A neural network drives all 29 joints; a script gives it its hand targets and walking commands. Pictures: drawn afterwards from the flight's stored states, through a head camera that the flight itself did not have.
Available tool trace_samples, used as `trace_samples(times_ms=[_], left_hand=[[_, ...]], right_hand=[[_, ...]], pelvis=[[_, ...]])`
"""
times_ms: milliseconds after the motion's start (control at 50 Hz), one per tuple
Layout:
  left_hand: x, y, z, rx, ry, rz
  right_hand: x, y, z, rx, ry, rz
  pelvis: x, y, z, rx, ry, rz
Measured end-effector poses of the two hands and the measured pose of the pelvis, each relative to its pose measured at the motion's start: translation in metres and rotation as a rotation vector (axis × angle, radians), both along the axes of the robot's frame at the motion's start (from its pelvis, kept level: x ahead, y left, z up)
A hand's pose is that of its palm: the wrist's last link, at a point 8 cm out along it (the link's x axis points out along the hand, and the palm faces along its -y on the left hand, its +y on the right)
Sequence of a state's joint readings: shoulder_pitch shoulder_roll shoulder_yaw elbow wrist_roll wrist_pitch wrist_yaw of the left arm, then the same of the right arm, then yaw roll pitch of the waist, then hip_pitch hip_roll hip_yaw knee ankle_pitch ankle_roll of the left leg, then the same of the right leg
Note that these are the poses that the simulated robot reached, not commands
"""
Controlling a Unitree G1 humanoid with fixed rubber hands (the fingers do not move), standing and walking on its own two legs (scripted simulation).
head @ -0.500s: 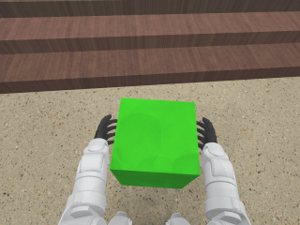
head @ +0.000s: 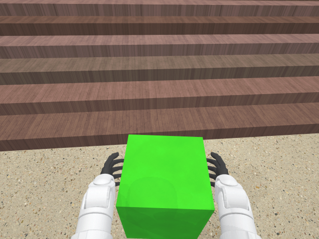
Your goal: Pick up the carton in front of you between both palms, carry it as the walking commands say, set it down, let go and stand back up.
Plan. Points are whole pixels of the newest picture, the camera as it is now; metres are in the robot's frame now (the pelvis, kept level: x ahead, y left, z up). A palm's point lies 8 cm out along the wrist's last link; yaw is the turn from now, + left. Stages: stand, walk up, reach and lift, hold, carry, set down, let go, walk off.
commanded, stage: reach and lift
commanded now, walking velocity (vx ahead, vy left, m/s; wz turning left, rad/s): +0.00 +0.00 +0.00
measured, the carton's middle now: (163, 189) +0.31 +0.00 -0.05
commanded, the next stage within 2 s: hold in 0.86 s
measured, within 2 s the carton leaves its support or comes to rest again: neither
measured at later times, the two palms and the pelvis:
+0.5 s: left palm (106, 176) +0.30 +0.15 +0.03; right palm (221, 177) +0.30 -0.15 +0.04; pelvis +0.01 +0.00 +0.00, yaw +0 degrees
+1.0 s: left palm (105, 174) +0.29 +0.15 +0.05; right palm (224, 175) +0.30 -0.15 +0.06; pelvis +0.01 +0.00 +0.01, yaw +0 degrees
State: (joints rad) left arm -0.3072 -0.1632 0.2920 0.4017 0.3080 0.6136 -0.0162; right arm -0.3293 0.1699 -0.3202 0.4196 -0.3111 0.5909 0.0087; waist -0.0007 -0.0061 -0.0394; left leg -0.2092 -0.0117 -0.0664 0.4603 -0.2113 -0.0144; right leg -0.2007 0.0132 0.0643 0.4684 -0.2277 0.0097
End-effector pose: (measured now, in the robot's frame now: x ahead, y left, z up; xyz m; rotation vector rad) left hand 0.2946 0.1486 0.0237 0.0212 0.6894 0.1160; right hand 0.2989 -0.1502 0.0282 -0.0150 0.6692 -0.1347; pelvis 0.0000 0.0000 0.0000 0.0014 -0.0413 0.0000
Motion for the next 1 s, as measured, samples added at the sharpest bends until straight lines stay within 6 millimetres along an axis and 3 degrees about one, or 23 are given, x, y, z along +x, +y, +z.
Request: trace_samples(times_ms=[220,840,1000], left_hand=[[-0.001,0.002,0.001,-0.007,-0.003,0.007],[0.003,0.001,0.015,0.023,-0.003,-0.014],[-0.003,0.000,0.028,0.022,-0.036,-0.014]], right_hand=[[-0.001,0.002,0.001,0.004,-0.003,-0.003],[0.003,0.001,0.014,-0.022,-0.003,0.017],[-0.003,0.000,0.028,-0.023,-0.036,0.015]], pelvis=[[-0.007,0.001,0.000,-0.001,-0.031,0.000],[0.012,0.001,0.007,0.000,-0.059,-0.003],[0.011,0.001,0.008,-0.001,-0.076,0.000]])
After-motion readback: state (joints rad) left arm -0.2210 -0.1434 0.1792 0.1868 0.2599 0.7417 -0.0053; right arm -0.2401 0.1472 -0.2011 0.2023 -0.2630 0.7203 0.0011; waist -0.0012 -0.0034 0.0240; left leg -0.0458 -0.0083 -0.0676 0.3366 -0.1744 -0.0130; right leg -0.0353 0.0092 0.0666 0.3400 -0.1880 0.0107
